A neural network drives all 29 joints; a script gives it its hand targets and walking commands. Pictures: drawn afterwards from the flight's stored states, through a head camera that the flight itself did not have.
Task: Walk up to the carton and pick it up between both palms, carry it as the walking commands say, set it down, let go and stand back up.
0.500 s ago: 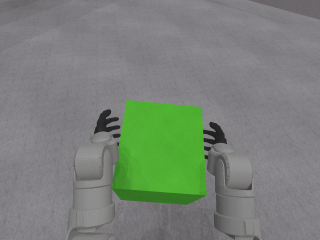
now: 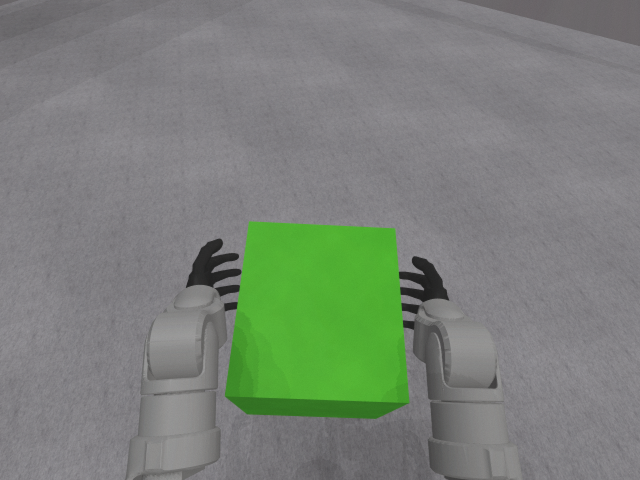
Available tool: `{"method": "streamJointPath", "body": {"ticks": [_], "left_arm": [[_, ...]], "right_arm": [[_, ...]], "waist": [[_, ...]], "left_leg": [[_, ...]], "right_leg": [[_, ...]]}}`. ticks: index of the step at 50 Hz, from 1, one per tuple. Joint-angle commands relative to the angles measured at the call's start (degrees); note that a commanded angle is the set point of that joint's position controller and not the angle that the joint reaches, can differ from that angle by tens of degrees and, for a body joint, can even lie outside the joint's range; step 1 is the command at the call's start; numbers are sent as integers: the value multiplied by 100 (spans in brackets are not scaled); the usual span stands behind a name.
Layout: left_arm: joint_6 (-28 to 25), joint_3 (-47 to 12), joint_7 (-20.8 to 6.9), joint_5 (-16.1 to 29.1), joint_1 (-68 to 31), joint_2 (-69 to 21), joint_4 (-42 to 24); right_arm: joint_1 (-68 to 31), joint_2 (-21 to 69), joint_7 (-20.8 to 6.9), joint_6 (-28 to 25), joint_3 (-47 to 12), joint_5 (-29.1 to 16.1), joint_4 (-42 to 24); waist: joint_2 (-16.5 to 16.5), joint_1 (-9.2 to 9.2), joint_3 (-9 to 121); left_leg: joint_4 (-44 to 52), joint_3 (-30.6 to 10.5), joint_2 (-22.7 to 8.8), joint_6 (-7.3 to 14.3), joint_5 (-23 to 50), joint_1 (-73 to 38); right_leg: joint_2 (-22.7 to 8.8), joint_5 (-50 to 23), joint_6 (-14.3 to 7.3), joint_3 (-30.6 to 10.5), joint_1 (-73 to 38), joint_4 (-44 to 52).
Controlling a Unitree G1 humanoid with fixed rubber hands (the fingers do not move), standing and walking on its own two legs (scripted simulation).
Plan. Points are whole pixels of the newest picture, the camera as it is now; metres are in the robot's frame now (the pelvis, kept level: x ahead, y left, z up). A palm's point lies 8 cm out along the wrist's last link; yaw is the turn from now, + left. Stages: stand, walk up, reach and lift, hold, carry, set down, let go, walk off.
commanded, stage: carry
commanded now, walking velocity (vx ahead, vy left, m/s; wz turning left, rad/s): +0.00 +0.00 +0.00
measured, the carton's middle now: (316, 326) +0.32 +0.00 -0.03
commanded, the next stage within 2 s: none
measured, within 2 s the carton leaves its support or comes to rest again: neither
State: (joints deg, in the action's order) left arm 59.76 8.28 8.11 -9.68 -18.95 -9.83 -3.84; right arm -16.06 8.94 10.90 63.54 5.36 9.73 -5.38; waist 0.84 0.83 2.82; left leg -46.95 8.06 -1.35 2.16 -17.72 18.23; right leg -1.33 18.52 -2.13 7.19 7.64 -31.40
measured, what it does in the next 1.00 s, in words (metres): walks ahead: left foot, then right foot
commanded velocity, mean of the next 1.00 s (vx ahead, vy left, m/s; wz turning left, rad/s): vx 0.00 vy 0.00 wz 0.00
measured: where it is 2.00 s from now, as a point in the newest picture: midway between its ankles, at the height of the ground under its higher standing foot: (299, 416)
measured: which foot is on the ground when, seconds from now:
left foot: up 0.00-0.08, down 0.10-0.58, up 0.60-0.68, down 0.70-1.00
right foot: down 0.00-0.10, up 0.12-0.24, down 0.26-0.72, up 0.74-0.82, down 0.84-1.00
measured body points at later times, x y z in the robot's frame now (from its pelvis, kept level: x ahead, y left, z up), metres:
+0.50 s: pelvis +0.13 +0.02 -0.02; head +0.13 +0.01 +0.43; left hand +0.43 +0.16 +0.04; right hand +0.42 -0.13 +0.03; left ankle +0.04 +0.07 -0.74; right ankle +0.02 -0.10 -0.73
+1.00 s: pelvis +0.23 +0.03 -0.02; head +0.23 +0.02 +0.43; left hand +0.55 +0.15 +0.04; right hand +0.51 -0.13 +0.02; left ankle +0.16 +0.08 -0.73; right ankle +0.13 -0.09 -0.72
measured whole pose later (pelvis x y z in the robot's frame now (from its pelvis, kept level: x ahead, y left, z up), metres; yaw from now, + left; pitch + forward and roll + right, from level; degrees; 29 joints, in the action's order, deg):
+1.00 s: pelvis +0.23 +0.03 -0.02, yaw -3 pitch +3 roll +0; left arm 48.4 5.4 5.4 -10.4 -11.5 -8.0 0.2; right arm -8.2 7.5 6.3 52.0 3.6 9.1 -2.2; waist -2.1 -0.9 3.9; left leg -37.7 10.3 0.5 4.0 -23.1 13.4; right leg -2.9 22.8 0.7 5.7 12.3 -40.6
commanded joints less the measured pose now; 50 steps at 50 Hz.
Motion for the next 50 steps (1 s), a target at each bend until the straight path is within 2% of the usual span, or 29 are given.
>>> {"method": "streamJointPath", "body": {"ticks": [1,3,4,5,7,10,12,14,15,17,18,19,20,22,24,25,27,28,31,33,35,36,37,38,41,44,45,46,50], "left_arm": [[18,-3641,-1625,2099,-1373,-5872,-248],[122,-4086,-1573,2319,-1284,-5687,-728],[58,-3883,-1609,1935,-1289,-5516,-169],[0,-3795,-1623,1909,-1556,-5382,121],[-445,-2805,-1748,1291,-898,-4966,1710],[-1162,-3518,-1862,1995,-2357,-5225,-18],[-1125,-3994,-1833,2462,-2365,-5578,-967],[-870,-4138,-1633,2669,-1939,-5583,-1733],[-961,-3364,-1632,1757,-904,-5237,-41],[-1171,-2921,-1620,1197,-514,-4924,919],[-1104,-3698,-1589,1943,-593,-4903,-925],[-1111,-3299,-1574,1352,-175,-4889,242],[-1158,-3669,-1604,1694,-496,-4968,-708],[-1189,-3630,-1543,1644,-989,-4988,-477],[-1489,-2947,-1588,985,-507,-4617,1001],[-1519,-3226,-1618,1240,-468,-4728,527],[-1526,-3580,-1683,1503,-718,-4906,-157],[-1304,-4078,-1592,2296,-1313,-4863,-1676],[-1135,-2827,-1582,1076,-516,-4502,856],[-1111,-3044,-1491,1080,-640,-4186,733],[-1248,-3720,-1502,1600,-1506,-4528,-129],[-1070,-4165,-1491,2313,-1916,-4519,-1691],[-1128,-3757,-1555,2153,-2346,-4600,-1056],[-964,-4141,-1547,2697,-2632,-4836,-1691],[-1106,-2635,-1620,915,-864,-4425,1717],[-1118,-3399,-1514,1781,-933,-4416,-755],[-1173,-2905,-1527,1271,-728,-4627,452],[-1094,-3313,-1523,1733,-901,-4769,-426],[-1533,-2971,-1508,861,-781,-4684,780]], "right_arm": [[-2825,5472,-1807,-574,-3307,-2313,-973],[-2604,5329,-1851,-543,-3505,-2465,-1448],[-2113,5231,-1933,-525,-3102,-1960,-499],[-1811,5126,-1882,-616,-2953,-1742,-143],[-1540,4836,-1918,-1010,-2074,-980,1309],[-2987,5175,-1825,-1856,-2788,-1415,-493],[-3358,5418,-1757,-1774,-3643,-2056,-1590],[-3586,5269,-1642,-1412,-4055,-2581,-2677],[-3149,4963,-1697,-1437,-3357,-1922,-1154],[-2601,4625,-1734,-1657,-2907,-1343,-112],[-2494,4749,-1712,-1644,-3785,-2107,-1960],[-2206,4635,-1754,-1669,-3409,-1656,-920],[-1865,4785,-1759,-1639,-3614,-1799,-1196],[-1704,4578,-1829,-1648,-3088,-1586,-699],[-1343,4341,-1809,-1959,-2600,-847,637],[-1847,4430,-1777,-1984,-3052,-1212,-227],[-1686,4589,-1792,-1852,-3319,-1337,-494],[-2398,4686,-1692,-1694,-3794,-2197,-2009],[-1604,4245,-1688,-1651,-2558,-1055,505],[-1735,4036,-1781,-1659,-2588,-1291,243],[-2206,4382,-1782,-1821,-2896,-1602,-492],[-2372,4727,-1689,-1634,-3491,-2248,-1911],[-2380,4634,-1659,-1665,-3007,-1960,-1124],[-3184,4671,-1545,-1543,-3402,-2494,-2385],[-1659,4101,-1673,-1610,-2024,-827,1285],[-2288,4191,-1645,-1547,-3335,-1941,-1352],[-2800,4423,-1662,-1609,-3100,-1681,-617],[-3419,4405,-1633,-1610,-3564,-2283,-1911],[-2171,4512,-1748,-1961,-2872,-1207,223]], "waist": [[660,252,1653],[-113,-153,2174],[-1477,-160,2839],[-1745,-171,3070],[-436,-44,2358],[-882,-65,1764],[-336,47,2328],[690,-124,2435],[883,-38,2428],[662,42,2692],[117,11,2761],[-128,-33,2579],[-496,-81,2654],[-1498,-59,2430],[-1219,-20,2154],[-527,106,2077],[1070,196,2154],[2050,319,1607],[414,159,880],[116,-126,1229],[-1843,-122,2089],[-1110,-106,1942],[-962,-157,1215],[-805,-116,1336],[-862,-53,1668],[1008,-71,1946],[1233,-17,1956],[951,-9,1963],[-1248,-23,2159]], "left_leg": [[713,324,630,153,-917,2825],[2407,-135,130,504,2785,-1901],[1952,-1851,-1609,1058,7227,-3498],[1486,-1824,-1983,1571,8442,-3621],[1835,-1384,-1675,1140,7186,-2180],[1826,-1090,-1323,754,5771,-1654],[1377,-722,-1177,422,4864,-1419],[1606,-485,-599,163,1685,-1182],[1716,-468,-603,174,1656,-1371],[1252,-695,-834,285,4446,-1556],[1011,-685,-911,191,5894,-1629],[926,-520,-757,226,6812,-2018],[833,-521,-735,283,7717,-2742],[1275,-861,-1113,345,8896,-3403],[1055,-673,-895,328,9164,-3477],[561,-426,-686,243,8890,-2705],[-378,97,-259,-229,3876,346],[-1510,477,491,-387,-651,2433],[252,-41,323,-28,-1905,2750],[2010,-267,-5,215,812,-668],[1870,-2375,-1942,1137,8084,-2638],[1775,-2214,-1798,1380,7996,-1840],[1878,-2005,-1537,1133,7276,-1539],[2007,-1676,-1397,876,6517,-1244],[1608,-799,-1135,361,5722,-1435],[1092,-463,-670,189,3300,-1123],[1013,-462,-648,167,3814,-1126],[914,-511,-617,165,4780,-1270],[1206,-758,-829,315,8618,-2797]], "right_leg": [[-959,-8558,-483,-823,-3391,-831],[-512,-6150,21,-167,468,-1868],[144,-44,374,-130,2150,-2819],[50,1956,311,-729,2034,-3079],[-112,1554,99,-928,1553,-1906],[-214,941,227,-729,1125,-62],[-459,-1228,156,-870,27,779],[-921,-4458,-86,-1106,-34,-74],[-904,-4153,-96,-1024,112,-177],[-693,-3851,66,-682,-146,-495],[-560,-3920,136,-433,-183,-689],[-387,-3870,187,-243,281,-870],[-225,-3549,208,-82,925,-1131],[68,-68,225,16,1790,-525],[238,50,194,319,1843,-35],[153,-1420,203,380,874,454],[-949,-7439,-343,-674,-2019,-498],[-1428,-10352,-786,-1328,-3208,-509],[-1387,-8852,-584,-1274,-2525,-300],[-1067,-6490,-208,-457,124,-993],[88,1170,559,-16,1813,-2958],[-171,1651,351,-804,1033,-2194],[-149,1856,294,-493,1453,-1536],[-112,1528,212,-639,1081,-1375],[-429,-961,208,-568,107,126],[-984,-5658,91,-769,-298,-513],[-901,-5719,135,-568,-341,-621],[-761,-5611,103,-427,-211,-822],[-29,-1101,258,180,1044,-466]]}}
